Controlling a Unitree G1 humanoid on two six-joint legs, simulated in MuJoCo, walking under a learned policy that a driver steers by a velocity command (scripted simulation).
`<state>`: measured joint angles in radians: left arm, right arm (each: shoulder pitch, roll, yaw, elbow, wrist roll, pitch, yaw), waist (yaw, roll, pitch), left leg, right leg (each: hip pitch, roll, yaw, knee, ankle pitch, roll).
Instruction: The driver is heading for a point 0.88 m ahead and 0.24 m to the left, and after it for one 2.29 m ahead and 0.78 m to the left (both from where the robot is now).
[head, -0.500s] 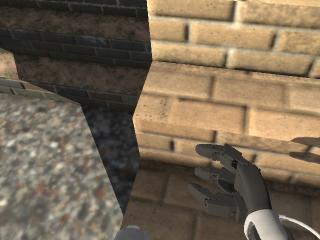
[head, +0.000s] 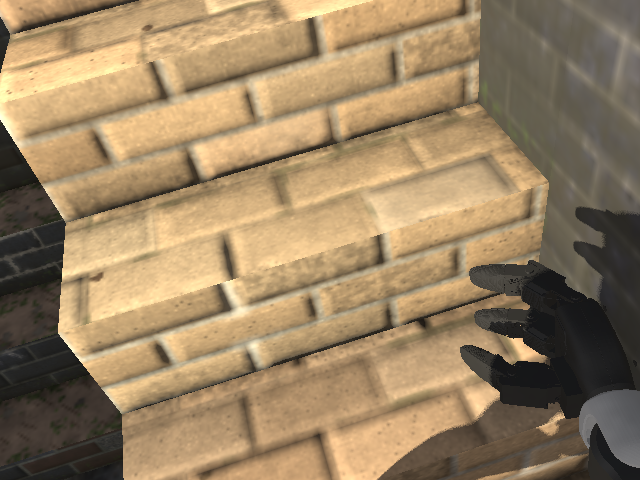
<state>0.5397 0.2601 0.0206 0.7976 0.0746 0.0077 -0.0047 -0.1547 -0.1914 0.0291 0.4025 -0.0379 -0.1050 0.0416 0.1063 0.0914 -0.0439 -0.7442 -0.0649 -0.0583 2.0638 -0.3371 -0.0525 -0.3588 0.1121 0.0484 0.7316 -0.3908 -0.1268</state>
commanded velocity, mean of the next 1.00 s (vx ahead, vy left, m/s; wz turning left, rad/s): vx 0.41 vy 0.34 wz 0.42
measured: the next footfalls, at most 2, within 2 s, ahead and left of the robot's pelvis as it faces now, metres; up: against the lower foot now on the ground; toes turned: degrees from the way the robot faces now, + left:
left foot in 0.42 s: +0.13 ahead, +0.13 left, +0.22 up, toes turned -9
right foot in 0.72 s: +0.25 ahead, -0.23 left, +0.22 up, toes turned +11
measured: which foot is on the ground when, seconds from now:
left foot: up 0.00-0.40, down 0.42-0.68, up 0.70-1.00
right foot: down 0.00-0.42, up 0.44-0.70, down 0.72-1.00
